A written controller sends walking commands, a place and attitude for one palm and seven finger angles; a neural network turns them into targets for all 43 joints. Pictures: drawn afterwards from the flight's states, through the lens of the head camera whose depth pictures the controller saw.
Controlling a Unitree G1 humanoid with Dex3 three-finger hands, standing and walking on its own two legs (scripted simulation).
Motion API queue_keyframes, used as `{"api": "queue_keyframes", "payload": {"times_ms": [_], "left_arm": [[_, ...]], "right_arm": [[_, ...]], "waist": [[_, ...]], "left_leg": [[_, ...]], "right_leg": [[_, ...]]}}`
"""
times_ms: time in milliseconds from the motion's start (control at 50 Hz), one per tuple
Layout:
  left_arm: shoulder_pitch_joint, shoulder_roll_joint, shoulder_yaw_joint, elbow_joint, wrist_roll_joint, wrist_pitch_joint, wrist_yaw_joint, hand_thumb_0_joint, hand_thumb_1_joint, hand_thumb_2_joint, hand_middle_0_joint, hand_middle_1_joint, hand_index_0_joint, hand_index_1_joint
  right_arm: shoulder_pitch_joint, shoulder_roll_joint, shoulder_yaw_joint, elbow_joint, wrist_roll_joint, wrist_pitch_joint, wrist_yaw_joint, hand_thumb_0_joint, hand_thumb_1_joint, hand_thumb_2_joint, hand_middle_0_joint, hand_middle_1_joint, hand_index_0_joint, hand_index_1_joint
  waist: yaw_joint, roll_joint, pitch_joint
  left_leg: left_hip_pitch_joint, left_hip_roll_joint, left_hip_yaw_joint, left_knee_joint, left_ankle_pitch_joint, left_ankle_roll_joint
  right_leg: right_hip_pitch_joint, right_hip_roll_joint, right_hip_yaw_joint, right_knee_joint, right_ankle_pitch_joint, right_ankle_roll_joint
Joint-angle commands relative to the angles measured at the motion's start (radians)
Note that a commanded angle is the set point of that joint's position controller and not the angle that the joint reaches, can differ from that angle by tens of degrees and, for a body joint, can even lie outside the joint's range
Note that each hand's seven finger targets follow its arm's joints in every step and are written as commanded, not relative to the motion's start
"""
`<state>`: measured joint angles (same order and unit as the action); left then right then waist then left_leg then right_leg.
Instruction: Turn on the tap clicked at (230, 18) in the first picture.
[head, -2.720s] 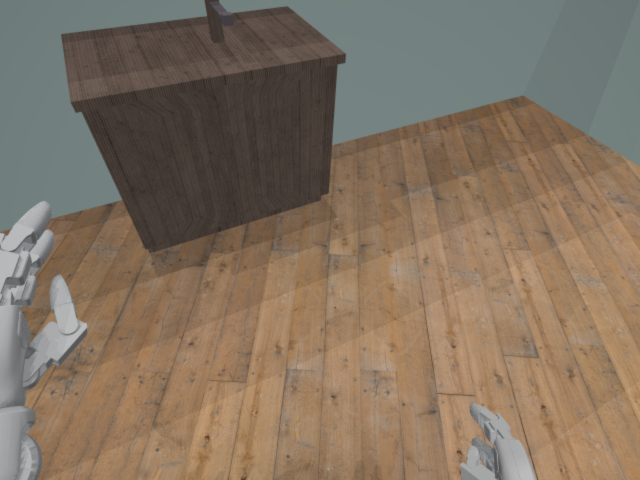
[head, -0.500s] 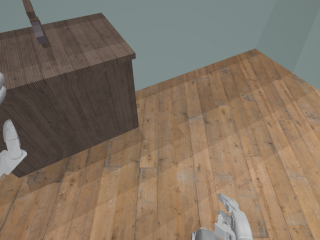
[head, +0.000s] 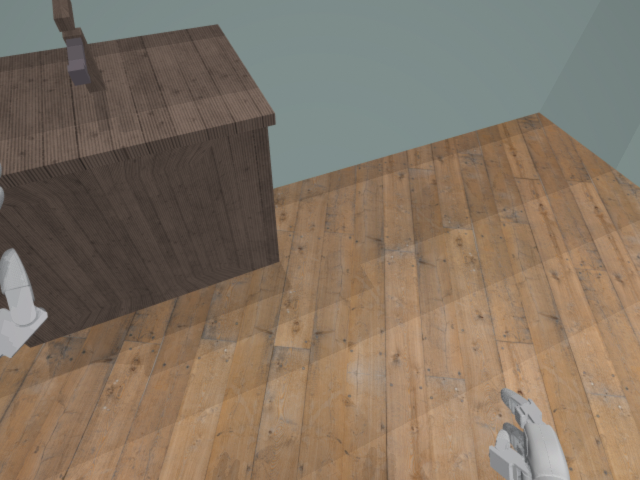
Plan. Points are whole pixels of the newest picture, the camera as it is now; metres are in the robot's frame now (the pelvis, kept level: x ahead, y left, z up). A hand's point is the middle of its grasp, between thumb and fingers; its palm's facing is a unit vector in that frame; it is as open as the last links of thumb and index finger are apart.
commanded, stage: take the last steps up to it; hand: left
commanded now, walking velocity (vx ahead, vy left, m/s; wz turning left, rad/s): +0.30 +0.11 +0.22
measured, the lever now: (79, 74) +0.76 +0.48 +0.08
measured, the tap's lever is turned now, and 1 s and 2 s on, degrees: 0 0 0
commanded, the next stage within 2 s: none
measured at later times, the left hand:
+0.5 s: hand (37, 324) +0.22 +0.25 +0.17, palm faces +0.50 -0.77 -0.40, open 7.4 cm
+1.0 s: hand (19, 225) +0.30 +0.29 +0.19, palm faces +0.45 -0.80 -0.40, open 7.4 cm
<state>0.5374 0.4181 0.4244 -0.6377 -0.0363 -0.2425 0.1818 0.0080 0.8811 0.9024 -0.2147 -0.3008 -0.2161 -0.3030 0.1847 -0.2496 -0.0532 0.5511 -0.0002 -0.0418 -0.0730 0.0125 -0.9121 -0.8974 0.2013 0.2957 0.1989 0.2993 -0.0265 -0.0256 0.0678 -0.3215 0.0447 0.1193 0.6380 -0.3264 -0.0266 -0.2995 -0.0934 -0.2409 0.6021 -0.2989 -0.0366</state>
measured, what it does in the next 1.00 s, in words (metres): walks ahead: left foot, then right foot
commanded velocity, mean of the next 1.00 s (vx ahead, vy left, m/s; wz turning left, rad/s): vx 0.30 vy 0.06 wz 0.04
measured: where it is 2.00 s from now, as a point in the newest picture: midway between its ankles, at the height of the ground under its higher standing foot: (300, 440)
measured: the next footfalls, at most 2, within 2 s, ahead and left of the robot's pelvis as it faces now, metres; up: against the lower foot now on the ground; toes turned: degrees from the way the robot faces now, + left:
left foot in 0.02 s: +0.05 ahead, +0.11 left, +0.00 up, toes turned +8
right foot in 0.38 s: +0.08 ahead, -0.11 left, +0.00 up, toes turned -4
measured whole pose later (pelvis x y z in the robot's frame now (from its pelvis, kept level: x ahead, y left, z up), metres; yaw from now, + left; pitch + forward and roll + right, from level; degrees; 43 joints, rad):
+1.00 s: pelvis +0.10 +0.04 +0.01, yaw +4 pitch +0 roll -1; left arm 0.47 0.36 0.36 -0.55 -0.02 -0.23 0.15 0.01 0.89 0.90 -0.21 -0.30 -0.21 -0.30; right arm 0.21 -0.11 0.03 0.62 0.00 -0.11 -0.04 0.01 -0.91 -0.90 0.21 0.30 0.20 0.30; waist 0.00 0.00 0.03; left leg -0.22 0.07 0.16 0.48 -0.26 0.03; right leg -0.50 -0.08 -0.12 0.94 -0.36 0.03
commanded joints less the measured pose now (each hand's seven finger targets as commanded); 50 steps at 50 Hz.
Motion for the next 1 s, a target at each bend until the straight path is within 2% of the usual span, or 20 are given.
{"api": "queue_keyframes", "payload": {"times_ms": [0, 20, 40, 60, 80, 160, 320, 340, 380, 420, 460, 520, 620, 700, 720, 740, 760, 800, 860, 980], "left_arm": [[-0.077, 0.103, 0.074, -0.125, -0.010, -0.031, 0.027, 0.000, 0.900, 0.900, -0.200, -0.300, -0.200, -0.300], [-0.092, 0.093, 0.059, -0.127, -0.010, -0.042, 0.022, 0.000, 0.900, 0.900, -0.200, -0.300, -0.200, -0.300], [-0.092, 0.113, 0.060, -0.091, 0.010, -0.050, 0.015, 0.000, 0.900, 0.900, -0.200, -0.300, -0.200, -0.300], [-0.162, 0.142, 0.057, -0.121, 0.030, -0.056, 0.006, 0.000, 0.900, 0.900, -0.200, -0.300, -0.200, -0.300], [-0.201, 0.114, 0.019, -0.136, 0.042, -0.057, 0.000, 0.000, 0.900, 0.900, -0.200, -0.300, -0.200, -0.300], [-0.194, 0.088, -0.008, -0.174, 0.030, -0.038, -0.008, 0.000, 0.900, 0.900, -0.200, -0.300, -0.200, -0.300], [-0.172, 0.079, 0.014, 0.042, 0.019, -0.005, -0.013, 0.000, 0.900, 0.900, -0.200, -0.300, -0.200, -0.300], [-0.176, 0.086, 0.013, 0.059, 0.025, -0.001, -0.014, 0.000, 0.900, 0.900, -0.200, -0.300, -0.200, -0.300], [-0.209, 0.129, 0.021, 0.061, 0.018, 0.005, -0.015, 0.000, 0.900, 0.900, -0.200, -0.300, -0.200, -0.300], [-0.252, 0.114, 0.016, 0.061, 0.017, -0.017, -0.021, 0.000, 0.900, 0.900, -0.200, -0.300, -0.200, -0.300], [-0.199, 0.131, 0.037, 0.034, 0.017, -0.029, -0.026, 0.000, 0.900, 0.900, -0.200, -0.300, -0.200, -0.300], [-0.201, 0.129, 0.035, -0.048, 0.023, -0.058, -0.020, 0.000, 0.900, 0.900, -0.200, -0.300, -0.200, -0.300], [-0.126, 0.134, 0.067, -0.117, 0.018, -0.052, 0.008, 0.000, 0.900, 0.900, -0.200, -0.300, -0.200, -0.300], [-0.125, 0.112, 0.061, -0.131, 0.009, -0.049, 0.019, 0.000, 0.900, 0.900, -0.200, -0.300, -0.200, -0.300], [-0.136, 0.104, 0.055, -0.137, 0.007, -0.055, 0.019, 0.000, 0.900, 0.900, -0.200, -0.300, -0.200, -0.300], [-0.138, 0.098, 0.049, -0.147, 0.007, -0.065, 0.018, 0.000, 0.900, 0.900, -0.200, -0.300, -0.200, -0.300], [-0.128, 0.112, 0.044, -0.095, 0.020, -0.072, 0.013, 0.000, 0.900, 0.900, -0.200, -0.300, -0.200, -0.300], [-0.158, 0.132, 0.059, -0.072, 0.020, -0.061, -0.001, 0.000, 0.900, 0.900, -0.200, -0.300, -0.200, -0.300], [-0.151, 0.106, 0.039, -0.149, 0.023, -0.060, -0.013, 0.000, 0.900, 0.900, -0.200, -0.300, -0.200, -0.300], [-0.093, 0.100, 0.048, -0.100, 0.017, -0.038, -0.019, 0.000, 0.900, 0.900, -0.200, -0.300, -0.200, -0.300]], "right_arm": [[-0.017, -0.078, -0.017, -0.132, 0.005, -0.042, -0.008, 0.000, -0.900, -0.900, 0.200, 0.300, 0.200, 0.300], [-0.025, -0.090, -0.015, -0.135, 0.009, -0.050, -0.004, 0.000, -0.900, -0.900, 0.200, 0.300, 0.200, 0.300], [-0.031, -0.070, -0.001, -0.118, 0.002, -0.060, -0.002, 0.000, -0.900, -0.900, 0.200, 0.300, 0.200, 0.300], [-0.045, -0.061, 0.008, -0.100, -0.010, -0.073, -0.002, 0.000, -0.900, -0.900, 0.200, 0.300, 0.200, 0.300], [-0.049, -0.062, 0.006, -0.089, -0.002, -0.080, 0.004, 0.000, -0.900, -0.900, 0.200, 0.300, 0.200, 0.300], [-0.038, -0.079, -0.006, -0.078, 0.013, -0.105, 0.017, 0.000, -0.900, -0.900, 0.200, 0.300, 0.200, 0.300], [-0.053, -0.060, 0.018, -0.048, 0.002, -0.080, -0.001, 0.000, -0.900, -0.900, 0.200, 0.300, 0.200, 0.300], [-0.050, -0.052, 0.017, -0.047, 0.003, -0.072, -0.002, 0.000, -0.900, -0.900, 0.200, 0.300, 0.200, 0.300], [-0.098, -0.038, 0.019, -0.077, 0.006, -0.067, 0.002, 0.000, -0.900, -0.900, 0.200, 0.300, 0.200, 0.300], [-0.077, -0.064, 0.005, -0.048, 0.002, -0.078, 0.012, 0.000, -0.900, -0.900, 0.200, 0.300, 0.200, 0.300], [-0.093, -0.053, 0.019, -0.040, 0.003, -0.056, 0.010, 0.000, -0.900, -0.900, 0.200, 0.300, 0.200, 0.300], [-0.090, -0.048, 0.021, -0.050, 0.000, -0.057, 0.010, 0.000, -0.900, -0.900, 0.200, 0.300, 0.200, 0.300], [-0.066, -0.038, -0.001, -0.092, -0.005, -0.082, 0.002, 0.000, -0.900, -0.900, 0.200, 0.300, 0.200, 0.300], [-0.015, -0.061, -0.021, -0.097, 0.000, -0.086, -0.012, 0.000, -0.900, -0.900, 0.200, 0.300, 0.200, 0.300], [-0.007, -0.086, -0.032, -0.102, 0.005, -0.084, -0.016, 0.000, -0.900, -0.900, 0.200, 0.300, 0.200, 0.300], [-0.015, -0.103, -0.036, -0.108, 0.007, -0.081, -0.010, 0.000, -0.900, -0.900, 0.200, 0.300, 0.200, 0.300], [-0.022, -0.082, -0.024, -0.118, 0.008, -0.088, -0.004, 0.000, -0.900, -0.900, 0.200, 0.300, 0.200, 0.300], [-0.045, -0.071, -0.011, -0.079, 0.003, -0.092, 0.003, 0.000, -0.900, -0.900, 0.200, 0.300, 0.200, 0.300], [-0.038, -0.071, -0.013, -0.063, 0.013, -0.106, 0.016, 0.000, -0.900, -0.900, 0.200, 0.300, 0.200, 0.300], [-0.042, -0.056, 0.010, -0.068, -0.002, -0.118, 0.014, 0.000, -0.900, -0.900, 0.200, 0.300, 0.200, 0.300]], "waist": [[0.008, 0.104, -0.227], [0.021, 0.300, -0.188], [0.018, 0.347, -0.156], [0.015, 0.337, -0.114], [0.017, 0.270, -0.109], [0.025, 0.269, -0.141], [0.031, 0.144, -0.130], [0.031, 0.050, -0.140], [0.047, -0.308, -0.088], [0.022, -0.189, -0.067], [0.029, -0.073, -0.060], [0.023, -0.078, -0.095], [0.058, -0.113, -0.153], [0.019, 0.010, -0.214], [0.003, 0.186, -0.227], [0.006, 0.386, -0.225], [0.010, 0.312, -0.179], [0.005, 0.239, -0.130], [0.022, 0.225, -0.134], [0.019, 0.237, -0.135]], "left_leg": [[0.147, 0.109, -0.159, -0.254, 0.075, 0.099], [0.209, 0.278, -0.406, -0.298, 0.250, 0.200], [0.207, 0.357, -0.553, -0.344, 0.299, 0.270], [0.193, 0.360, -0.569, -0.346, 0.285, 0.284], [0.205, 0.328, -0.495, -0.317, 0.290, 0.271], [0.159, 0.197, -0.248, -0.302, 0.259, 0.206], [-0.040, 0.167, -0.210, -0.232, -0.075, 0.141], [-0.109, 0.122, -0.155, -0.106, -0.133, 0.113], [-0.389, -0.038, -0.058, 0.401, -0.243, 0.033], [-0.381, 0.023, -0.159, 0.553, -0.093, 0.009], [-0.346, 0.044, -0.132, 0.539, -0.026, 0.000], [-0.255, 0.060, -0.073, 0.335, 0.018, 0.004], [-0.096, 0.013, 0.034, 0.029, 0.015, 0.027], [0.177, -0.002, 0.050, -0.209, 0.129, 0.033], [0.302, 0.100, -0.110, -0.258, 0.138, 0.084], [0.425, 0.307, -0.416, -0.288, 0.324, 0.188], [0.401, 0.381, -0.540, -0.324, 0.399, 0.251], [0.283, 0.373, -0.463, -0.336, 0.289, 0.272], [0.252, 0.281, -0.240, -0.328, 0.281, 0.220], [0.129, 0.249, -0.130, -0.371, 0.236, 0.178]], "right_leg": [[0.025, -0.120, 0.160, 0.085, 0.031, 0.027], [-0.154, 0.004, 0.107, 0.240, -0.246, 0.072], [-0.254, 0.032, 0.153, 0.409, -0.353, 0.064], [-0.304, -0.006, 0.196, 0.475, -0.316, 0.061], [-0.315, -0.009, 0.198, 0.469, -0.276, 0.063], [-0.188, 0.026, 0.130, 0.334, -0.142, 0.076], [0.170, 0.063, 0.080, -0.142, -0.059, 0.067], [0.241, -0.002, 0.168, -0.214, -0.071, 0.034], [0.286, -0.360, 0.740, -0.418, -0.197, -0.139], [0.180, -0.341, 0.665, -0.432, -0.226, -0.143], [0.140, -0.273, 0.478, -0.389, -0.054, -0.119], [0.150, -0.238, 0.294, -0.350, 0.172, -0.100], [0.218, -0.217, 0.288, -0.291, 0.226, -0.111], [0.154, -0.109, 0.199, -0.053, 0.141, -0.036], [0.010, -0.040, 0.152, 0.151, 0.076, 0.006], [-0.234, 0.056, 0.106, 0.370, -0.276, 0.051], [-0.323, 0.066, 0.164, 0.529, -0.355, 0.038], [-0.372, -0.006, 0.224, 0.610, -0.261, 0.046], [-0.354, -0.013, 0.178, 0.514, -0.117, 0.062], [-0.128, 0.028, 0.089, 0.189, -0.035, 0.073]]}}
